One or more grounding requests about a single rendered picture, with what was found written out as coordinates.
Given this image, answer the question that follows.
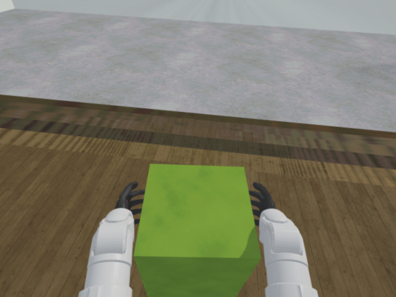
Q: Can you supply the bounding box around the right robot hand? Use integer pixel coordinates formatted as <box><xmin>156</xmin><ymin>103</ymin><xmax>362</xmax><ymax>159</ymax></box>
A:
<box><xmin>249</xmin><ymin>182</ymin><xmax>276</xmax><ymax>226</ymax></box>

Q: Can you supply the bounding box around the carton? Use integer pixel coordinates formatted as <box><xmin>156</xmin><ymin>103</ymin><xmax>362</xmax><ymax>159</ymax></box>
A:
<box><xmin>134</xmin><ymin>164</ymin><xmax>261</xmax><ymax>297</ymax></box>

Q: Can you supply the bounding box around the left robot forearm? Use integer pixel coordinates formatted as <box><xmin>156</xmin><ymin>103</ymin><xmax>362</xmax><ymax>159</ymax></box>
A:
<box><xmin>78</xmin><ymin>208</ymin><xmax>134</xmax><ymax>297</ymax></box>

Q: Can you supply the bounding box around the left robot hand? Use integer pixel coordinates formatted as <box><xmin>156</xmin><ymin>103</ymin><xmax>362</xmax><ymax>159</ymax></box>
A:
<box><xmin>115</xmin><ymin>181</ymin><xmax>145</xmax><ymax>224</ymax></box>

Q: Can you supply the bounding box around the right robot forearm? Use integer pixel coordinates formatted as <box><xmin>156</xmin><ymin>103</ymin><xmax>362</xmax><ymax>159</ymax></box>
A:
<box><xmin>259</xmin><ymin>209</ymin><xmax>318</xmax><ymax>297</ymax></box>

